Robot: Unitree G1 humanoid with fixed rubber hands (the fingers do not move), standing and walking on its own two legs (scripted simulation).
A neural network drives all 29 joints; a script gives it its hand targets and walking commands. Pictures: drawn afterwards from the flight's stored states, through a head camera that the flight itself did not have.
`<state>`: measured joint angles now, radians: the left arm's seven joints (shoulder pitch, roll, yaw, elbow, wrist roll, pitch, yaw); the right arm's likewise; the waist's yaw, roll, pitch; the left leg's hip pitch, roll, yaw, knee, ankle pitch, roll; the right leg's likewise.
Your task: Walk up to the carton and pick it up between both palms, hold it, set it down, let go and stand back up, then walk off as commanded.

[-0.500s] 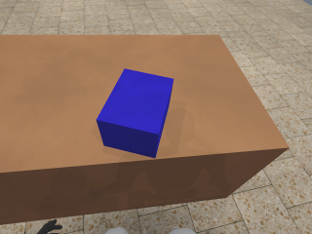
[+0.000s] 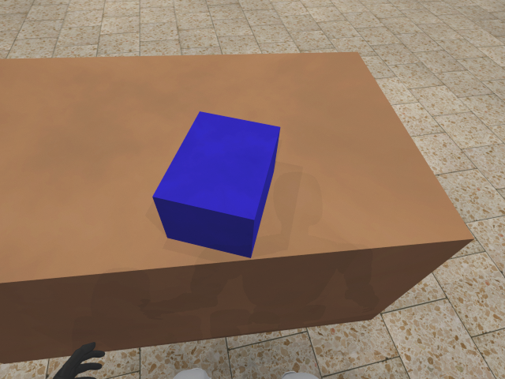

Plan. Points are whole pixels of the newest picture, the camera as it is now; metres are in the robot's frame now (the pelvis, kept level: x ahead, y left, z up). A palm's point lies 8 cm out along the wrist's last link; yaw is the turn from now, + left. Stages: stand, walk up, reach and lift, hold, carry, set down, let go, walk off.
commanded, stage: walk up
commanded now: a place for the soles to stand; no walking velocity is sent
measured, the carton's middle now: (224, 182) +0.49 +0.08 -0.03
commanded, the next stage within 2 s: reach and lift in 0.16 s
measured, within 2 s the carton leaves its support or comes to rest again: neither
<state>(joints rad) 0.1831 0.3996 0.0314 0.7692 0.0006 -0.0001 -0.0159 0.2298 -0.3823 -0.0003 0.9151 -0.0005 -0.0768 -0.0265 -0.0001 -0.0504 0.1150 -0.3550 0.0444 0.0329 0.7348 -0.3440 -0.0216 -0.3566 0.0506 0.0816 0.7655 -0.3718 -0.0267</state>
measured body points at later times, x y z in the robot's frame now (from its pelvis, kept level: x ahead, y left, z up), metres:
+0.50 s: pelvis +0.00 +0.00 -0.01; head +0.04 +0.03 +0.44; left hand +0.19 +0.29 -0.10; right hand +0.13 -0.30 -0.09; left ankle +0.03 +0.14 -0.71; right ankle +0.02 -0.11 -0.71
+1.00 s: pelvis -0.02 +0.02 +0.01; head -0.02 +0.06 +0.46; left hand +0.16 +0.31 -0.07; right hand +0.15 -0.21 -0.04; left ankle +0.03 +0.14 -0.71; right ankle +0.02 -0.11 -0.71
